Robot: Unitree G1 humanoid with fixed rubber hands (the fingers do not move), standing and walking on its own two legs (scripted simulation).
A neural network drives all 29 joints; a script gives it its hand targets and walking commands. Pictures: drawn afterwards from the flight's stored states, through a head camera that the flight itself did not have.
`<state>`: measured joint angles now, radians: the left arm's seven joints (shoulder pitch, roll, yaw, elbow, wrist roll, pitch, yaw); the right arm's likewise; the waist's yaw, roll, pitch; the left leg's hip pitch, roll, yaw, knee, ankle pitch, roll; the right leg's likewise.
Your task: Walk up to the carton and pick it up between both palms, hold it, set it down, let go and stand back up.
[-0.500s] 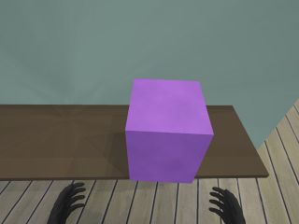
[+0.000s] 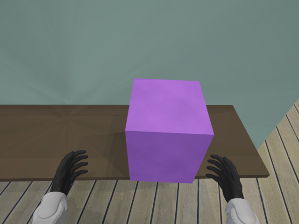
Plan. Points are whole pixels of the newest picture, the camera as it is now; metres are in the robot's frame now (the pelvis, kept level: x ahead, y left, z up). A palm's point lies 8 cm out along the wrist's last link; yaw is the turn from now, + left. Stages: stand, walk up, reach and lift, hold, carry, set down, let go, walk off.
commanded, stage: reach and lift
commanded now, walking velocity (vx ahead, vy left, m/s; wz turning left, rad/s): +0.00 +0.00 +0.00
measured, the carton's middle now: (163, 132) +0.41 +0.00 +0.04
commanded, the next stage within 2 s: none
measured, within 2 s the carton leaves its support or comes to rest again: neither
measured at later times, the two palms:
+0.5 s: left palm (67, 145) +0.29 +0.24 +0.10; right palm (235, 154) +0.30 -0.18 +0.09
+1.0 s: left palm (72, 107) +0.36 +0.24 +0.16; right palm (235, 118) +0.37 -0.18 +0.15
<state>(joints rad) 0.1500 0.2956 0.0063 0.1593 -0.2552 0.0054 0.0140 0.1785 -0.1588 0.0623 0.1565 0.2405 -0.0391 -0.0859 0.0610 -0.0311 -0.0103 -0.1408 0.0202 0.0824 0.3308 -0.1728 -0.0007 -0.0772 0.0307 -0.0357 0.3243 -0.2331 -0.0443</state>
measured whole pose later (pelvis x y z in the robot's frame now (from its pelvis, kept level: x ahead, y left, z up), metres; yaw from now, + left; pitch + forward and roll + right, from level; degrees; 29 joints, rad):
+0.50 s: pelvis -0.02 +0.00 +0.00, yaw -1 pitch +1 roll +0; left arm -0.20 0.27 0.17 0.04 -0.22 0.46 0.01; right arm -0.18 -0.23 0.03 0.10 0.31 0.26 -0.15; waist 0.04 -0.03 0.01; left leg -0.18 0.03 0.08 0.31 -0.13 0.00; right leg -0.13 0.04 -0.02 0.32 -0.20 -0.05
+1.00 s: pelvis -0.02 +0.00 +0.00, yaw -1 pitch +3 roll +0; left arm -0.60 0.34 0.18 0.28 -0.20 0.63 0.03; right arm -0.61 -0.30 0.04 0.42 0.42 0.39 -0.15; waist 0.01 -0.03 -0.05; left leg -0.25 0.03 0.08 0.35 -0.15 0.00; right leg -0.19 0.05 -0.01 0.32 -0.19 -0.04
